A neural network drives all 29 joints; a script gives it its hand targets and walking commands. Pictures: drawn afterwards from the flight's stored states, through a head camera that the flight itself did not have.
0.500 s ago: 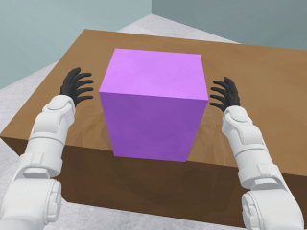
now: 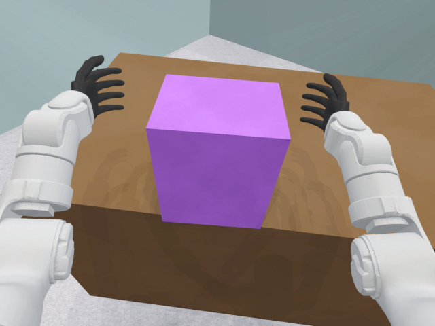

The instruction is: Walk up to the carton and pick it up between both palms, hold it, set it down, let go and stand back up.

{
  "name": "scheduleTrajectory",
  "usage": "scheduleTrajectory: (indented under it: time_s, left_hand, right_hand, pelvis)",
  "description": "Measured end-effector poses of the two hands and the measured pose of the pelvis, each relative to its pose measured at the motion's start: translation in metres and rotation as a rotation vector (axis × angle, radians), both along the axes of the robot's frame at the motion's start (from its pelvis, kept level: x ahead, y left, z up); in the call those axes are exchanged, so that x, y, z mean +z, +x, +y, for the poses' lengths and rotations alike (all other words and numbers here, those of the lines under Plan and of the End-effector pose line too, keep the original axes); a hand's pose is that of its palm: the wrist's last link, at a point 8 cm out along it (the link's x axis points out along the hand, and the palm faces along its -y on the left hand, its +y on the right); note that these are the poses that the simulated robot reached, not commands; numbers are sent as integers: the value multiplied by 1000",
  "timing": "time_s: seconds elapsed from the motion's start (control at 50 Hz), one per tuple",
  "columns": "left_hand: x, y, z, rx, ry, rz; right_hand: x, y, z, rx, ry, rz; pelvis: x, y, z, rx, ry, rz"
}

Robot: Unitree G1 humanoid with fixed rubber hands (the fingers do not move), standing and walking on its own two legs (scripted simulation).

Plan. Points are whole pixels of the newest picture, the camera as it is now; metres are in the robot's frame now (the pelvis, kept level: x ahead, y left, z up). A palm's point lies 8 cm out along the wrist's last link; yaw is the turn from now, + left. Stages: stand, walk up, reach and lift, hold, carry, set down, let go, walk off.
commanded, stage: set down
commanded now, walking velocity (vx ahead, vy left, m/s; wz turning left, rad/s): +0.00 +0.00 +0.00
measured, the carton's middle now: (216, 157) +0.44 +0.02 +0.08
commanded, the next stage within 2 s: none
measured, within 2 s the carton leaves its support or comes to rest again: neither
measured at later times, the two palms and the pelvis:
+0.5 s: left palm (73, 67) +0.40 +0.25 +0.28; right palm (351, 91) +0.42 -0.18 +0.27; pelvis -0.01 +0.00 +0.00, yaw +0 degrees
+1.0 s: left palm (70, 131) +0.35 +0.25 +0.20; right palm (344, 151) +0.36 -0.18 +0.19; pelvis +0.00 +0.00 +0.00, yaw -1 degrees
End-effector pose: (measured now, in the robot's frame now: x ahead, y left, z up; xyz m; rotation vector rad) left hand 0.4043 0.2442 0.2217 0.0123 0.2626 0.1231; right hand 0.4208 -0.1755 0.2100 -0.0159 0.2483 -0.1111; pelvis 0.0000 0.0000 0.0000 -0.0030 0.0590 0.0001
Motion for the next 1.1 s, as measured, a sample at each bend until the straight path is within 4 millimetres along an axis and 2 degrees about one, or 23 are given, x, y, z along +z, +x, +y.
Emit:
scheduleTrajectory:
  time_s: [0.32,0.44,0.54,0.76,1.1]
  left_hand:
    - [52,0,0,-4,-16,-17]
    - [61,0,0,-9,-29,-13]
    - [52,-3,1,-22,-29,-19]
    - [10,-28,6,-14,-15,-25]
    - [-30,-69,5,-21,-14,-11]
  right_hand:
    - [53,-2,-4,7,11,-13]
    - [61,-2,-4,9,8,-6]
    - [49,-7,-5,11,14,-13]
    - [3,-34,-7,-4,11,-25]
    - [-32,-72,-10,-1,-18,-27]
  pelvis:
    - [0,-6,0,-6,-1,2]
    - [0,-7,-1,-5,-2,-8]
    - [1,-5,-1,-5,-1,-28]
    - [2,-5,-1,-10,1,-55]
    - [1,-4,2,-12,3,-95]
